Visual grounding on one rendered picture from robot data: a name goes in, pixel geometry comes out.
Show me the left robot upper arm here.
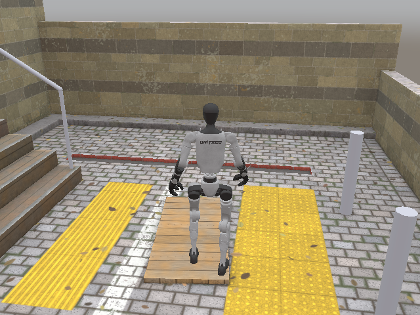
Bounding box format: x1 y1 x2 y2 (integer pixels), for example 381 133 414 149
178 131 197 168

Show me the robot right hand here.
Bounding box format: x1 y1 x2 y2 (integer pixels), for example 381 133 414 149
233 174 248 186

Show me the right robot forearm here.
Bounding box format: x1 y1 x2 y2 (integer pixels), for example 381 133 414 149
237 157 247 177

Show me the left robot forearm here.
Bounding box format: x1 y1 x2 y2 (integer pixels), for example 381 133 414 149
171 158 184 184

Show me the robot right thigh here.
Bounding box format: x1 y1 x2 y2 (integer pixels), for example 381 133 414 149
219 184 232 233

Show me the robot left hand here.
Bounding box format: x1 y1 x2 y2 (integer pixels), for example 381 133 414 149
168 181 184 196

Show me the right robot upper arm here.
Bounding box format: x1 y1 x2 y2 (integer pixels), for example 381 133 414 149
224 132 243 167

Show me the robot torso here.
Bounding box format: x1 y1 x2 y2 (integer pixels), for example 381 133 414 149
195 128 226 197

